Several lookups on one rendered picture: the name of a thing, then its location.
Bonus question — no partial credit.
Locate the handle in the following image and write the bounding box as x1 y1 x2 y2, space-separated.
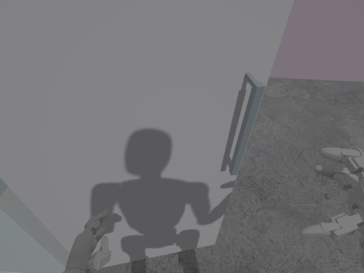
225 73 266 176

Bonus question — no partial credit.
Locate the fridge door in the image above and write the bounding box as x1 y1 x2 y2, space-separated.
0 0 294 268

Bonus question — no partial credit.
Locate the left robot hand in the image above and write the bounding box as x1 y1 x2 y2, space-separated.
65 210 111 273

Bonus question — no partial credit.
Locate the right robot hand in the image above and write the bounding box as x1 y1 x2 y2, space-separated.
300 147 364 241

